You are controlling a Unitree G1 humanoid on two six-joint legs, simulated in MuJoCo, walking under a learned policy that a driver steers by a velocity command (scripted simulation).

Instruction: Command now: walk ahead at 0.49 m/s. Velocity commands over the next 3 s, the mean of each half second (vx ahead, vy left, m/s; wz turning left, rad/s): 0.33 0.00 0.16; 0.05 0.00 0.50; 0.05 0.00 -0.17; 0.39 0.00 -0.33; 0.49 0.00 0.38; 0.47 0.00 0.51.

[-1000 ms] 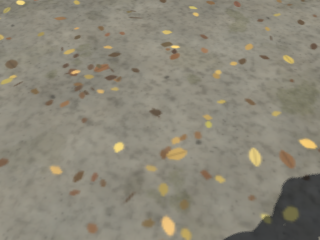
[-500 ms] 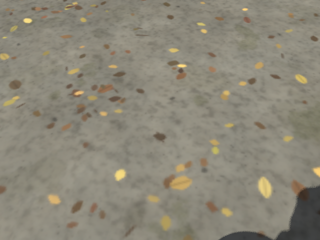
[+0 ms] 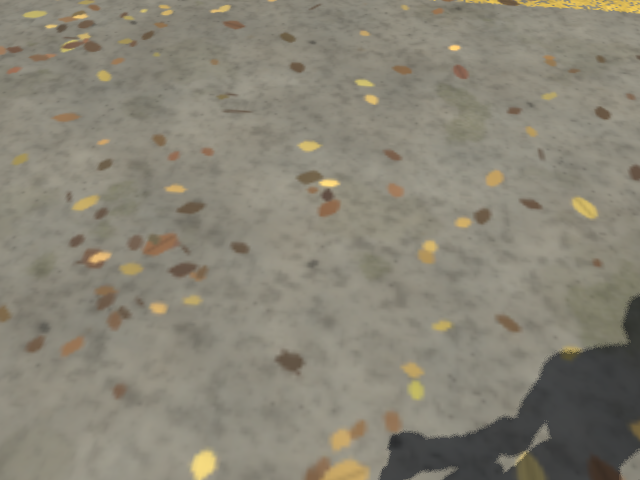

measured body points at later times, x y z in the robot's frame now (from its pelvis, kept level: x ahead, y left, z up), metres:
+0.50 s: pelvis +0.22 -0.07 +0.00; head +0.26 -0.09 +0.44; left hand +0.32 +0.20 -0.12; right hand +0.32 -0.34 -0.15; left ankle +0.20 +0.07 -0.66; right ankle +0.30 -0.16 -0.74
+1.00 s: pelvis +0.25 -0.02 +0.00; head +0.28 +0.03 +0.45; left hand +0.28 +0.30 -0.13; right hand +0.49 -0.23 -0.09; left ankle +0.24 +0.06 -0.74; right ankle +0.31 -0.17 -0.66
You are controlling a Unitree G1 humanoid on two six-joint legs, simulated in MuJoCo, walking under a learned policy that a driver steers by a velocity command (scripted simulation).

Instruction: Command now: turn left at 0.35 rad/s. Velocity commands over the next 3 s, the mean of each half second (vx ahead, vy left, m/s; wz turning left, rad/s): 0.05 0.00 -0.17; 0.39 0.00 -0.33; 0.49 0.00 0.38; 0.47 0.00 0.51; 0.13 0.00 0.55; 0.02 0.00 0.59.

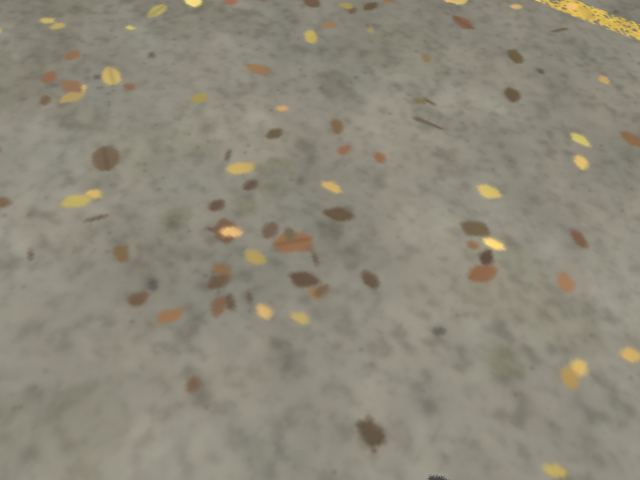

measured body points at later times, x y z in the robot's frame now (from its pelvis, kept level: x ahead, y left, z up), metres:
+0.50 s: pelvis +0.01 +0.00 -0.01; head +0.03 +0.00 +0.44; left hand +0.15 +0.27 -0.14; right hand +0.12 -0.30 -0.11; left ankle +0.01 +0.10 -0.75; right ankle +0.01 -0.15 -0.74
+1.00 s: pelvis +0.17 -0.10 -0.03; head +0.22 -0.11 +0.42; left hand +0.48 +0.01 -0.10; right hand +0.00 -0.31 -0.15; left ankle +0.02 +0.10 -0.74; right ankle +0.25 -0.24 -0.75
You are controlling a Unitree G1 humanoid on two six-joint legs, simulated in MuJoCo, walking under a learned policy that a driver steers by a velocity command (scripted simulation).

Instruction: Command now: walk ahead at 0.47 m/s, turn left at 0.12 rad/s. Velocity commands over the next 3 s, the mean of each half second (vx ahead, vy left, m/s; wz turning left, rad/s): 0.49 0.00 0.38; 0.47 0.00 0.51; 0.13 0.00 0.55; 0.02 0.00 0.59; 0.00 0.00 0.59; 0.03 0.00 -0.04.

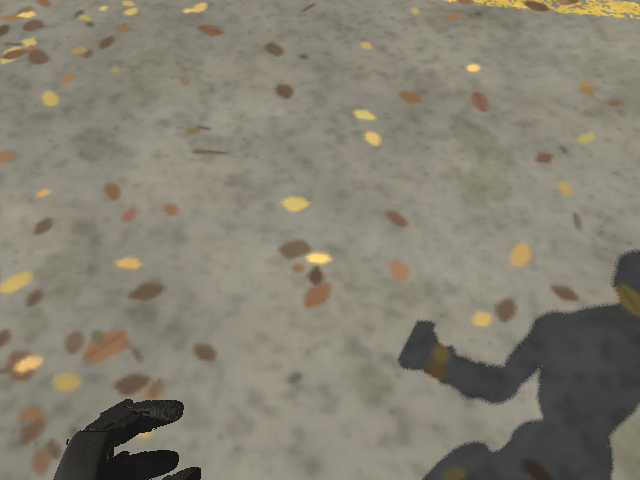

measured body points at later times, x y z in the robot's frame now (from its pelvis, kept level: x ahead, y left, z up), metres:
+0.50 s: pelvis +0.26 +0.01 +0.01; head +0.29 +0.03 +0.45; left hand +0.21 +0.29 -0.13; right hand +0.51 -0.17 -0.09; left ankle +0.39 +0.16 -0.70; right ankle +0.12 -0.11 -0.72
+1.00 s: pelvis +0.54 +0.10 +0.01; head +0.56 +0.13 +0.46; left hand +0.63 +0.42 -0.06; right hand +0.72 -0.13 -0.09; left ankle +0.39 +0.15 -0.72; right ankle +0.74 +0.07 -0.70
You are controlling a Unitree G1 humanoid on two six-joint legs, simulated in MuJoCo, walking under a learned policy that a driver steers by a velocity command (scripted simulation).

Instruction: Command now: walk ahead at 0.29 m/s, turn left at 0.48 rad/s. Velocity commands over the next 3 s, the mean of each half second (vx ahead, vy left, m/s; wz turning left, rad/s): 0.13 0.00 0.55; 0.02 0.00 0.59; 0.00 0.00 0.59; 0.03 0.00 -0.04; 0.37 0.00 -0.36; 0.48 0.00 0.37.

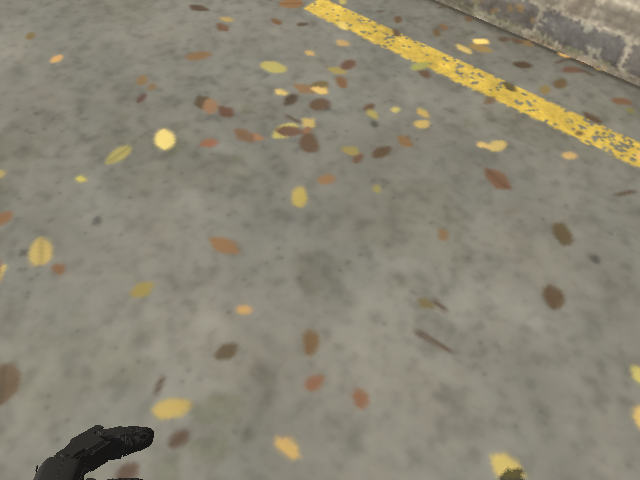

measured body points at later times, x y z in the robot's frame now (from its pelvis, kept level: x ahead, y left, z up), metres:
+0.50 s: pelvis +0.10 +0.01 +0.00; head +0.13 +0.04 +0.45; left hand +0.16 +0.32 -0.12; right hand +0.34 -0.22 -0.07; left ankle +0.09 +0.11 -0.74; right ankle +0.16 -0.13 -0.73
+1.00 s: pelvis +0.12 -0.01 +0.00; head +0.15 +0.00 +0.45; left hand +0.09 +0.31 -0.09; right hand +0.43 -0.15 -0.08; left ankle +0.08 +0.10 -0.71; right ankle +0.19 -0.11 -0.73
